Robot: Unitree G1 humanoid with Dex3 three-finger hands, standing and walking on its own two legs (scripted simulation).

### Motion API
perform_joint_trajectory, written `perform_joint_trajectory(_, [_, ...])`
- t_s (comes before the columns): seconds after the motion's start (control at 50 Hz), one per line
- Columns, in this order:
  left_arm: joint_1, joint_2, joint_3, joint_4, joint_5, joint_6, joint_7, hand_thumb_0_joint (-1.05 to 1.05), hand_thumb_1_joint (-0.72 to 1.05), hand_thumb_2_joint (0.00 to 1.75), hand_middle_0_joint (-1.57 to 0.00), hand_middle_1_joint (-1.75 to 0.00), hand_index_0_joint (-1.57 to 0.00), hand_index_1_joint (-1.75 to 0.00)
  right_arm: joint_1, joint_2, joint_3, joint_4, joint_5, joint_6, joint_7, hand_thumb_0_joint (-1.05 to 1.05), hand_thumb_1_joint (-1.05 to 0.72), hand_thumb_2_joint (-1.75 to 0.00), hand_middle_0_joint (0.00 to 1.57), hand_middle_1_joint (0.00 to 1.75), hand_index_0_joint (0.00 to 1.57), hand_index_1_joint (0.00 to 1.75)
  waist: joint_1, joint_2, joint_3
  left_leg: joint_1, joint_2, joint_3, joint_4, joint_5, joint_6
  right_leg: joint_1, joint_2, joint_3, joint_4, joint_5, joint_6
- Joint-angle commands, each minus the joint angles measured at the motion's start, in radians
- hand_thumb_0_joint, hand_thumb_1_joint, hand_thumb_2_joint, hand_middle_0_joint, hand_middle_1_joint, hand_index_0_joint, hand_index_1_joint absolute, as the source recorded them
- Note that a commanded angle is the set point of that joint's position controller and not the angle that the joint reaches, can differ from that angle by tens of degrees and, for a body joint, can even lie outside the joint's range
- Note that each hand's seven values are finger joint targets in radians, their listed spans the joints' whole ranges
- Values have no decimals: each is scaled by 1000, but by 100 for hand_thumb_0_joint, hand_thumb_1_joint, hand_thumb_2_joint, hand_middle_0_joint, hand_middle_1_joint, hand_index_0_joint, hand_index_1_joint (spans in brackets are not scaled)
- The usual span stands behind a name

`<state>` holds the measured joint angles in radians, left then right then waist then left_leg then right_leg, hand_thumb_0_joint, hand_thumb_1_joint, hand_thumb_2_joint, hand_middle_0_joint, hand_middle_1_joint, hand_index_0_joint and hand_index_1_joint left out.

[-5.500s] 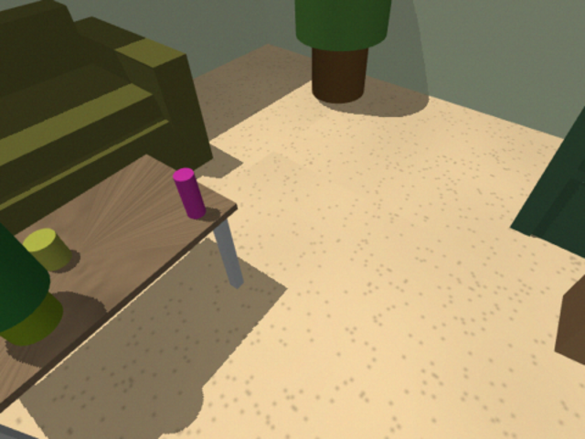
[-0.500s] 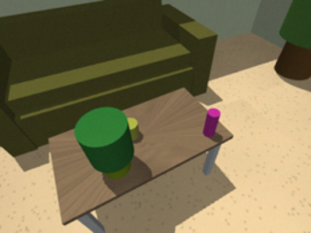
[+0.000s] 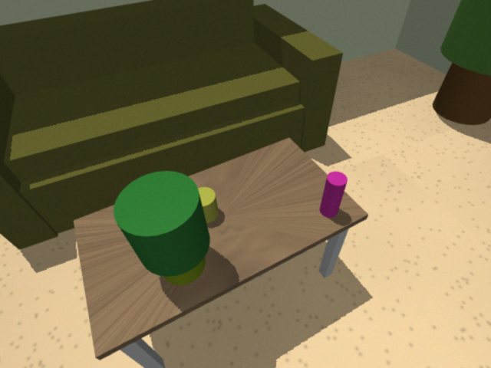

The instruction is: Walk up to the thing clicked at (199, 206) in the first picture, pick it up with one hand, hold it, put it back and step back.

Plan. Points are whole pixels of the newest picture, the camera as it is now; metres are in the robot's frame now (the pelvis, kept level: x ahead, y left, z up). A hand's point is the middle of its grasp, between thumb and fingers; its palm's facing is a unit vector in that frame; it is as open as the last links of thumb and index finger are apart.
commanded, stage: stand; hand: right
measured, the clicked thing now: (332, 195) +0.67 -0.23 -0.25
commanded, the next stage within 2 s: walk up in 0.70 s
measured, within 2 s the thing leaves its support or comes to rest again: neither
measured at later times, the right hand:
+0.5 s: hand out of the picture +0.07 -0.25 -0.16, palm faces -0.03 +0.94 -0.34, open 7.4 cm
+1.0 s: hand out of the picture +0.04 -0.40 -0.16, palm faces -0.11 +0.84 -0.54, open 7.4 cm
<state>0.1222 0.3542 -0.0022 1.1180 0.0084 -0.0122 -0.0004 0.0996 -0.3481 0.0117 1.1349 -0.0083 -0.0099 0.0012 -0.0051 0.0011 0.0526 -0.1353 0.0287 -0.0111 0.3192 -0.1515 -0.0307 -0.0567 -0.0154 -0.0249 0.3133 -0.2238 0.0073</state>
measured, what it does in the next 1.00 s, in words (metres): lifts its right foot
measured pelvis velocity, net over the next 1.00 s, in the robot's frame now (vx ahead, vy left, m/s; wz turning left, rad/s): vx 0.01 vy -0.09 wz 0.09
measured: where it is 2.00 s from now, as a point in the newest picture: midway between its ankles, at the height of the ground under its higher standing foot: outside the picture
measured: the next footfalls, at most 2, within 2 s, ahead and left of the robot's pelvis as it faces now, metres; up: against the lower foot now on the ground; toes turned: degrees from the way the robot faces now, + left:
right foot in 1.02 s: +0.10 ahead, -0.25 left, +0.00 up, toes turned +6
left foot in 1.28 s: +0.16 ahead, -0.03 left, +0.00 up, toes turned +18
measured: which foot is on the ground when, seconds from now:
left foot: down 0.00-1.00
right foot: down 0.00-0.72, up 0.74-1.00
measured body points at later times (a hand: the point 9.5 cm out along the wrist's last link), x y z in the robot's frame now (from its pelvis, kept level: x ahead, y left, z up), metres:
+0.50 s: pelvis +0.00 +0.00 +0.00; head +0.01 +0.00 +0.45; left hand +0.07 +0.30 -0.13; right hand +0.08 -0.30 -0.13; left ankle +0.01 +0.14 -0.75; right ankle -0.03 -0.12 -0.75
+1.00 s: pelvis +0.01 -0.09 -0.03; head +0.05 -0.06 +0.42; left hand +0.08 +0.27 -0.14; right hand +0.05 -0.44 -0.12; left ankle +0.01 +0.14 -0.75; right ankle +0.06 -0.25 -0.74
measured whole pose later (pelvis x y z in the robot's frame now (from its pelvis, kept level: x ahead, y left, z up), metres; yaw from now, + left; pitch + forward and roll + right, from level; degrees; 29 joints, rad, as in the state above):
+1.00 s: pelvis +0.01 -0.09 -0.03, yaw +5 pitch -1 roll +2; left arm 0.19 0.49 0.16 0.82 0.07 0.09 -0.11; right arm 0.36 -0.42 -0.10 0.97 -0.06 -0.05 -0.06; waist -0.01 -0.08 0.08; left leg -0.30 0.07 -0.14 0.60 -0.32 -0.04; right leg -0.39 -0.09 0.08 0.76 -0.44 -0.02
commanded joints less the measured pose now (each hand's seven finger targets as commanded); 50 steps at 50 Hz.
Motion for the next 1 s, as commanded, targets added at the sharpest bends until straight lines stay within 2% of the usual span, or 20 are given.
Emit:
perform_joint_trajectory(0.0, [-25,214,44,-54,-2,-16,11,0,90,90,-20,-30,-20,-30,-35,-218,-42,-56,2,-19,-12,0,-90,-90,20,30,20,30,6,5,-87,64,109,-80,-12,229,43,-20,-123,85,-51,223,-22])
perform_joint_trajectory(0.1, [-32,215,45,-54,0,-16,10,0,90,90,-20,-30,-20,-30,-31,-212,-40,-56,2,-16,-11,0,-90,-90,20,30,20,30,3,-4,-52,36,100,-82,-35,143,41,-37,-120,89,-72,139,-24])
perform_joint_trajectory(0.32, [-28,218,47,-61,0,-17,11,0,90,90,-20,-30,-20,-30,-29,-212,-44,-64,2,-18,-12,0,-90,-90,20,30,20,30,4,2,-95,62,106,-76,-9,225,44,-8,-125,87,-52,231,-25])
perform_joint_trajectory(0.56, [-24,217,47,-59,2,-15,9,0,90,90,-20,-30,-20,-30,-28,-218,-43,-61,0,-17,-13,0,-90,-90,20,30,20,30,5,6,-60,50,101,-77,-31,148,43,-35,-122,94,-70,153,-28])
perform_joint_trajectory(0.66, [-24,222,49,-61,2,-15,10,0,90,90,-20,-30,-20,-30,-28,-217,-45,-65,1,-20,-13,0,-90,-90,20,30,20,30,7,6,-79,63,109,-80,-25,183,47,-21,-123,91,-58,166,-27])
perform_joint_trajectory(0.68, [-69,321,157,-176,62,20,-33,0,90,90,-20,-30,-20,-30,221,-335,-124,-57,0,-35,-44,0,-90,-90,20,30,20,30,-33,-125,-62,54,134,-207,-3,-72,123,-120,-11,-47,184,-179,-34])
perform_joint_trajectory(0.7, [-88,284,155,-210,73,50,-49,0,90,90,-20,-30,-20,-30,314,-409,-157,-42,-9,-40,-60,0,-90,-90,20,30,20,30,-75,8,-13,126,260,-442,-93,-296,196,-356,8,9,384,-342,-32])
perform_joint_trajectory(0.72, [-87,257,161,-246,85,70,-62,0,90,90,-20,-30,-20,-30,300,-429,-177,-65,-10,-50,-75,0,-90,-90,20,30,20,30,-57,21,15,104,346,-580,-135,-431,262,-487,-34,131,581,-304,-18])
perform_joint_trajectory(0.74, [-45,243,165,-271,76,81,-72,0,90,90,-20,-30,-20,-30,226,-416,-180,-115,-14,-61,-88,0,-90,-90,20,30,20,30,-9,37,26,50,379,-576,-126,-415,271,-526,-86,193,692,-265,-24])
perform_joint_trajectory(0.76, [12,240,168,-283,60,84,-81,0,90,90,-20,-30,-20,-30,172,-400,-180,-149,-16,-75,-97,0,-90,-90,20,30,20,30,32,70,-10,59,368,-527,-111,-365,265,-535,-121,231,736,-234,-34])
perform_joint_trajectory(0.78, [26,240,174,-295,54,81,-87,0,90,90,-20,-30,-20,-30,152,-377,-173,-169,-20,-81,-100,0,-90,-90,20,30,20,30,44,75,-35,49,328,-469,-82,-330,251,-530,-127,237,723,-222,-31])
perform_joint_trajectory(0.8, [33,239,178,-311,55,79,-94,0,90,90,-20,-30,-20,-30,146,-361,-171,-189,-28,-81,-100,0,-90,-90,20,30,20,30,44,79,-38,9,282,-399,-51,-300,230,-488,-126,224,660,-226,-26])
perform_joint_trajectory(0.82, [23,239,182,-326,59,82,-104,0,90,90,-20,-30,-20,-30,149,-360,-172,-208,-38,-78,-95,0,-90,-90,20,30,20,30,35,100,-24,-68,244,-350,-33,-288,222,-428,-103,190,626,-239,-19])
perform_joint_trajectory(0.84, [-3,230,183,-351,63,85,-112,0,90,90,-20,-30,-20,-30,178,-356,-172,-220,-48,-76,-90,0,-90,-90,20,30,20,30,11,117,-11,-104,212,-312,-18,-268,221,-407,-76,152,575,-261,-11])
perform_joint_trajectory(0.88, [-12,232,187,-387,63,89,-119,0,90,90,-20,-30,-20,-30,203,-387,-184,-243,-57,-76,-86,0,-90,-90,20,30,20,30,2,160,2,-182,211,-334,0,-309,234,-365,-68,120,542,-274,-7])
perform_joint_trajectory(0.9, [4,237,191,-393,63,89,-118,0,90,90,-20,-30,-20,-30,204,-396,-186,-256,-58,-76,-85,0,-90,-90,20,30,20,30,10,166,-3,-226,204,-336,13,-333,234,-329,-57,97,530,-273,-11])
perform_joint_trajectory(0.92, [55,240,193,-389,61,91,-118,0,90,90,-20,-30,-20,-30,180,-406,-189,-270,-57,-73,-84,0,-90,-90,20,30,20,30,38,185,-19,-258,192,-319,29,-352,226,-285,-53,70,517,-251,-19])
perform_joint_trajectory(0.94, [124,243,201,-375,59,91,-116,0,90,90,-20,-30,-20,-30,134,-401,-187,-289,-57,-69,-87,0,-90,-90,20,30,20,30,88,179,-42,-327,162,-276,72,-363,203,-182,-53,49,436,-210,-34])
perform_joint_trajectory(0.96, [244,249,208,-340,57,86,-112,0,90,90,-20,-30,-20,-30,75,-379,-180,-313,-58,-60,-91,0,-90,-90,20,30,20,30,164,120,-71,-446,97,-193,180,-399,163,-9,-18,-13,310,-137,-44])
perform_joint_trajectory(0.98, [388,303,230,-301,67,76,-102,0,90,90,-20,-30,-20,-30,77,-295,-154,-325,-60,-53,-100,0,-90,-90,20,30,20,30,235,-105,-84,-629,-7,-95,452,-499,111,164,-44,61,197,-233,-39])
